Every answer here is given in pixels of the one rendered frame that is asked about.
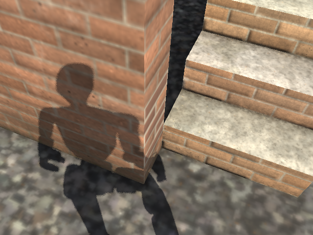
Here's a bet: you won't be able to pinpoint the stairs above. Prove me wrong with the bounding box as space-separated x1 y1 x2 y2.
161 0 313 198

